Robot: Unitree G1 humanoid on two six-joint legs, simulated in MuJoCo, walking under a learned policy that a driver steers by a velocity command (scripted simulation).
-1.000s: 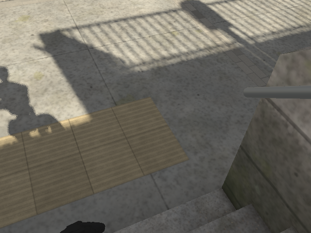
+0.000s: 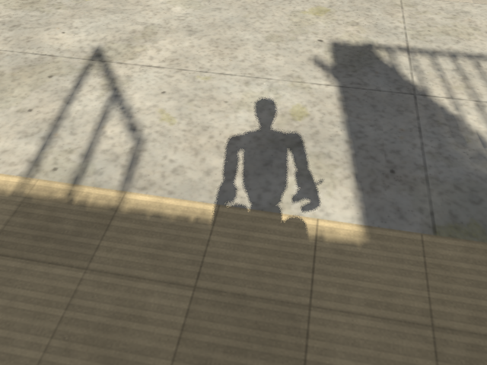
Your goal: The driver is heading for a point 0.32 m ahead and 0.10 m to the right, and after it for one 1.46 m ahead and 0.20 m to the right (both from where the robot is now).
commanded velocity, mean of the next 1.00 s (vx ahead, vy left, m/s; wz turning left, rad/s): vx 0.35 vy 0.00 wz -0.35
